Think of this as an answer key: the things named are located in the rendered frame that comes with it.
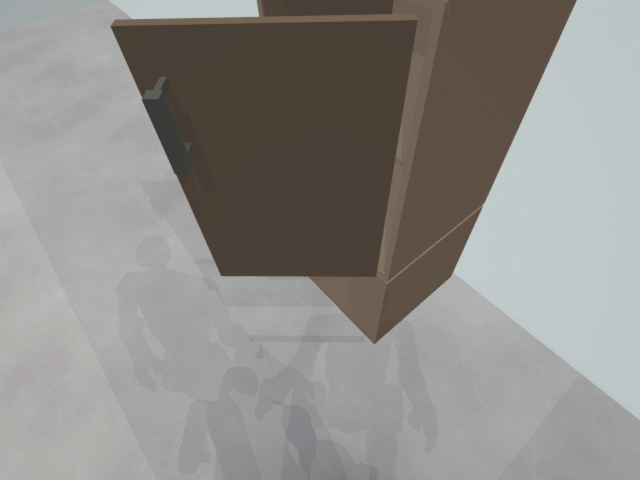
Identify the cupboard door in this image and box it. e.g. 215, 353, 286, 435
111, 14, 418, 277

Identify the handle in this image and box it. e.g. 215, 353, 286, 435
142, 77, 193, 174

